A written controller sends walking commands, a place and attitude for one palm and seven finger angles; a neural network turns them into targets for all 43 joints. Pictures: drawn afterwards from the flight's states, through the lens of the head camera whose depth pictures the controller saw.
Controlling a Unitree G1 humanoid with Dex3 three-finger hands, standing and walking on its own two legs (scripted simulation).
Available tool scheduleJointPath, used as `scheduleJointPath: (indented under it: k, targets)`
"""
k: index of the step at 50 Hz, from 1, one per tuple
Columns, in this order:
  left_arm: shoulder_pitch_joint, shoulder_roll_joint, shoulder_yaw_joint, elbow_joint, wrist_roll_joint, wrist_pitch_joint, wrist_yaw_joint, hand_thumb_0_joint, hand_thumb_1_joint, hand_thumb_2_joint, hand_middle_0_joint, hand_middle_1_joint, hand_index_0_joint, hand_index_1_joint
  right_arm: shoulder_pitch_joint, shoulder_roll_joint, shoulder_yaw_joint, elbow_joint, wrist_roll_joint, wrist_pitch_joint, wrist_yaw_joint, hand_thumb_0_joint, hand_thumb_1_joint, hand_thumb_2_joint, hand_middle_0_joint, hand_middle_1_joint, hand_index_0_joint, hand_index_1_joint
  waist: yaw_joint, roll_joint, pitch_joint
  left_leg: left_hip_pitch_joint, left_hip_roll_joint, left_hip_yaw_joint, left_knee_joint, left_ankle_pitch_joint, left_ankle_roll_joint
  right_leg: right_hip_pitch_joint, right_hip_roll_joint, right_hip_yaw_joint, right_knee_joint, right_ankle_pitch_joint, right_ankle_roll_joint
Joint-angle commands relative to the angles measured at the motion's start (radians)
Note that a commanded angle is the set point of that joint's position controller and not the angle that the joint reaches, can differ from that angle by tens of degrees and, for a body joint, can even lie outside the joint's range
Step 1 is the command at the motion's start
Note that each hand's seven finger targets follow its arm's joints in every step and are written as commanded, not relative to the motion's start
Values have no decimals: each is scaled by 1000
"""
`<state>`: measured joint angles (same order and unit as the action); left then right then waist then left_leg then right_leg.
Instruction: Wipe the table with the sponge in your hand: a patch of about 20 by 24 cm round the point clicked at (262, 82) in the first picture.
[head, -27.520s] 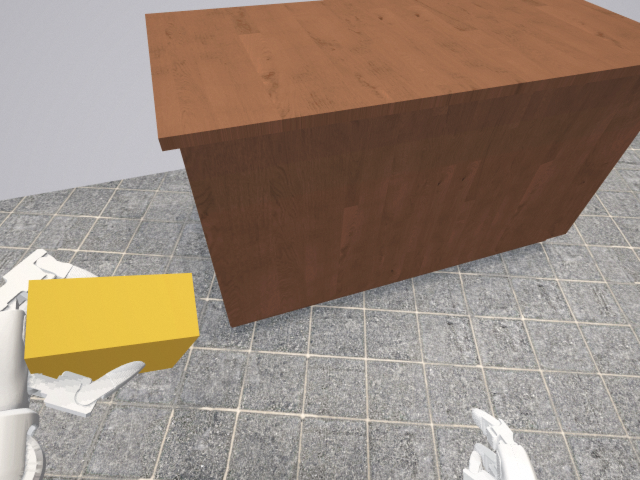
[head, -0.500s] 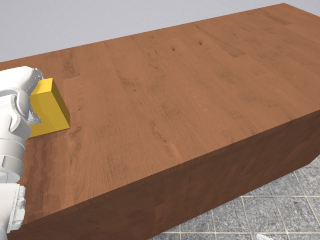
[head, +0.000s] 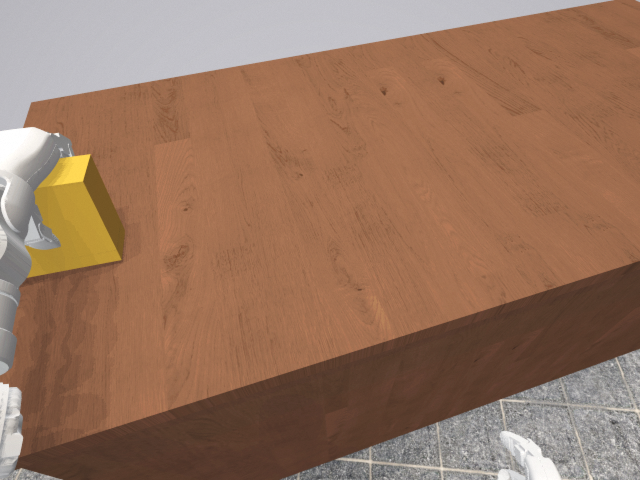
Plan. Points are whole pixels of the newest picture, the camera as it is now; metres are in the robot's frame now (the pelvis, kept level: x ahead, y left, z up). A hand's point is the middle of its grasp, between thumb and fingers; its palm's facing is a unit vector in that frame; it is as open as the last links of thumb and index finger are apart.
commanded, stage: wipe back along the first lane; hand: left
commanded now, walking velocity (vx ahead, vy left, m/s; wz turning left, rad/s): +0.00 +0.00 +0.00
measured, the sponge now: (57, 231) +0.36 +0.37 +0.12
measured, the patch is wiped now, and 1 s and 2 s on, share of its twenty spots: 0.95 0.95 0.95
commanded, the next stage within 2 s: lift the sponge slowly off the table in 1.48 s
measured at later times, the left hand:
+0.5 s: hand (42, 233) +0.32 +0.34 +0.16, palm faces +0.01 -0.01 -1.00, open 10.2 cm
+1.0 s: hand (41, 266) +0.28 +0.32 +0.16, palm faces +0.06 +0.00 -1.00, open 10.2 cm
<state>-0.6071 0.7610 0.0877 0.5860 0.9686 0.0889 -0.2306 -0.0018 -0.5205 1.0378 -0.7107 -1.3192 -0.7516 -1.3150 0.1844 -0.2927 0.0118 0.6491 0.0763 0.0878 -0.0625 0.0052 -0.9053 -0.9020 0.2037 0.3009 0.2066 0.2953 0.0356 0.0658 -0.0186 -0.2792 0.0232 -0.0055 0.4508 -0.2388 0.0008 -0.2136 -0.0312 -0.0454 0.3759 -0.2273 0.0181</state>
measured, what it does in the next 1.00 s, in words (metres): stands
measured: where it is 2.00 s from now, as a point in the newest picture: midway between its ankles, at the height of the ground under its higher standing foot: outside the picture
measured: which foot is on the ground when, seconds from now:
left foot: down 0.00-1.00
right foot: down 0.00-1.00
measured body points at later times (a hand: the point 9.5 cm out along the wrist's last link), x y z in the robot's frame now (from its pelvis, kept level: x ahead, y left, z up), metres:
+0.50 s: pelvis -0.01 +0.00 +0.00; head +0.00 -0.03 +0.45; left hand +0.32 +0.33 +0.21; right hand +0.19 -0.23 -0.10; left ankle -0.01 +0.12 -0.74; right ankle -0.03 -0.14 -0.74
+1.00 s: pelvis -0.01 -0.01 -0.01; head -0.01 -0.05 +0.44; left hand +0.27 +0.31 +0.21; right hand +0.20 -0.25 -0.10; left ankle -0.01 +0.12 -0.74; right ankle -0.03 -0.14 -0.74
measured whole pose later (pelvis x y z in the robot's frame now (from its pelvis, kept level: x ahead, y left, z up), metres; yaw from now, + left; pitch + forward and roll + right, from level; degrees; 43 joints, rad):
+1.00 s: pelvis -0.01 -0.01 -0.01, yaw +0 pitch +0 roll -1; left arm -0.11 0.67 0.12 -0.01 0.87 0.31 -0.17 0.00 -0.50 1.04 -0.69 -1.33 -0.73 -1.33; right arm 0.12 -0.30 0.03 0.60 0.07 0.09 -0.04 0.01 -0.91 -0.90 0.20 0.30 0.20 0.30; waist 0.07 0.10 -0.04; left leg -0.25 0.04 0.00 0.52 -0.27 -0.02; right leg -0.20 -0.02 -0.04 0.48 -0.28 0.01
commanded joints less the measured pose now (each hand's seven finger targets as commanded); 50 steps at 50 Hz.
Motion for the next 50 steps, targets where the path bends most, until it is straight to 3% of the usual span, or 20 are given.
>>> scheduleJointPath:
  k: [1, 4, 6, 9, 10, 14, 16, 19, 22, 23, 25, 29, 32, 34, 35, 36, 41, 44, 46, 50]
  targets:
    - [-252, 286, 105, -287, -19, 8, 29, 0, 100, 1300, -1200, -1600, -1200, -1600, -58, -145, -53, -137, -6, -27, -3, 0, -900, -900, 200, 300, 200, 300, 9, 39, -366, 225, -33, -2, 13, 527, 48, 99, 54, -7, 12, 395, -86]
    - [-165, 280, 128, -325, -42, 36, 35, 0, 100, 1300, -1200, -1600, -1200, -1600, -92, -143, -45, -151, -4, -26, 4, 0, -900, -900, 200, 300, 200, 300, 23, 24, -328, 195, -35, -6, -3, 487, 45, 105, 57, -9, 11, 362, -87]
    - [-152, 232, 85, -341, -46, 61, 40, 0, 100, 1300, -1200, -1600, -1200, -1600, -99, -144, -45, -145, -3, -26, 8, 0, -900, -900, 200, 300, 200, 300, 16, 18, -302, 188, -35, -2, -8, 446, 42, 84, 56, -16, 6, 328, -81]
    - [-149, 256, 101, -346, -39, 93, 48, 0, 100, 1300, -1200, -1600, -1200, -1600, -128, -146, -36, -149, -1, -31, 5, 0, -900, -900, 200, 300, 200, 300, 22, 11, -271, 161, -41, -7, -27, 362, 41, 85, 61, -12, 0, 266, -88]
    - [-173, 223, 64, -345, -34, 102, 48, 0, 100, 1300, -1200, -1600, -1200, -1600, -119, -144, -37, -145, -4, -33, 3, 0, -900, -900, 200, 300, 200, 300, 14, 22, -267, 165, -44, -4, -27, 345, 42, 72, 60, -17, -5, 249, -88]
    - [-108, 220, 76, -412, -30, 118, 46, 0, 100, 1300, -1200, -1600, -1200, -1600, -154, -136, -32, -162, -1, -43, 6, 0, -900, -900, 200, 300, 200, 300, 31, 29, -292, 177, -43, -11, -27, 354, 41, 99, 62, -9, 5, 254, -92]
    - [-67, 172, 42, -400, -35, 132, 44, 0, 100, 1300, -1200, -1600, -1200, -1600, -150, -132, -33, -156, -3, -43, 8, 0, -900, -900, 200, 300, 200, 300, 27, 20, -251, 162, -42, -10, -28, 323, 38, 78, 59, -17, 1, 227, -86]
    - [-38, 188, 66, -429, -43, 143, 37, 0, 100, 1300, -1200, -1600, -1200, -1600, -183, -130, -25, -171, -2, -45, 7, 0, -900, -900, 200, 300, 200, 300, 36, -8, -241, 153, -43, -9, -30, 305, 41, 88, 61, -9, 1, 229, -87]
    - [-24, 158, 33, -378, -37, 167, 32, 0, 100, 1300, -1200, -1600, -1200, -1600, -174, -134, -25, -156, -6, -39, 2, 0, -900, -900, 200, 300, 200, 300, 26, -24, -186, 131, -45, -3, -33, 243, 38, 55, 59, -18, -12, 178, -80]
    - [-39, 180, 44, -382, -26, 167, 32, 0, 100, 1300, -1200, -1600, -1200, -1600, -173, -136, -24, -150, -5, -37, 2, 0, -900, -900, 200, 300, 200, 300, 26, -27, -191, 129, -44, -7, -39, 237, 35, 56, 60, -19, -9, 167, -80]
    - [-51, 146, 12, -432, -24, 162, 32, 0, 100, 1300, -1200, -1600, -1200, -1600, -185, -125, -20, -169, -6, -47, 1, 0, -900, -900, 200, 300, 200, 300, 30, 9, -226, 147, -50, -5, -29, 254, 37, 70, 61, -16, -2, 175, -87]
    - [70, 121, 30, -519, -45, 160, 26, 0, 100, 1300, -1200, -1600, -1200, -1600, -223, -113, -16, -194, -3, -52, 10, 0, -900, -900, 200, 300, 200, 300, 48, -2, -242, 155, -47, -9, -20, 286, 39, 93, 62, -5, 11, 223, -87]
    - [142, 103, 25, -499, -50, 184, 27, 0, 100, 1300, -1200, -1600, -1200, -1600, -213, -122, -20, -180, -10, -42, 10, 0, -900, -900, 200, 300, 200, 300, 44, -42, -189, 127, -47, 1, -15, 257, 36, 70, 60, -17, 8, 213, -76]
    - [153, 134, 60, -551, -57, 186, 30, 0, 100, 1300, -1200, -1600, -1200, -1600, -240, -116, -16, -194, -6, -49, 11, 0, -900, -900, 200, 300, 200, 300, 53, -33, -201, 124, -48, -1, -9, 261, 37, 86, 61, 0, 17, 223, -80]
    - [179, 101, 27, -530, -59, 199, 29, 0, 100, 1300, -1200, -1600, -1200, -1600, -220, -119, -15, -192, -12, -48, 8, 0, -900, -900, 200, 300, 200, 300, 52, -37, -189, 113, -53, 6, -3, 259, 38, 81, 58, -10, 21, 225, -75]
    - [206, 131, 60, -513, -56, 206, 31, 0, 100, 1300, -1200, -1600, -1200, -1600, -212, -124, -21, -177, -10, -46, 9, 0, -900, -900, 200, 300, 200, 300, 51, -57, -184, 111, -49, 4, -1, 257, 36, 78, 58, -8, 23, 230, -72]
    - [276, 130, 66, -536, -68, 226, 23, 0, 100, 1300, -1200, -1600, -1200, -1600, -217, -126, -18, -183, -9, -45, 7, 0, -900, -900, 200, 300, 200, 300, 53, -62, -169, 98, -51, 9, 15, 249, 35, 70, 58, -1, 34, 237, -67]
    - [352, 100, 63, -639, -90, 221, 16, 0, 100, 1300, -1200, -1600, -1200, -1600, -254, -111, -12, -220, -6, -52, 15, 0, -900, -900, 200, 300, 200, 300, 69, -31, -199, 103, -52, 7, 23, 265, 37, 90, 58, 11, 48, 264, -71]
    - [443, 103, 82, -619, -102, 229, 20, 0, 100, 1300, -1200, -1600, -1200, -1600, -223, -119, -19, -208, -9, -49, 16, 0, -900, -900, 200, 300, 200, 300, 68, -86, -183, 87, -50, 12, 38, 271, 36, 84, 57, -3, 59, 285, -60]
    - [520, 74, 77, -722, -123, 235, 30, 0, 100, 1300, -1200, -1600, -1200, -1600, -230, -114, -16, -232, -13, -53, 22, 0, -900, -900, 200, 300, 200, 300, 78, -62, -180, 77, -51, 14, 47, 277, 36, 78, 56, -7, 72, 284, -58]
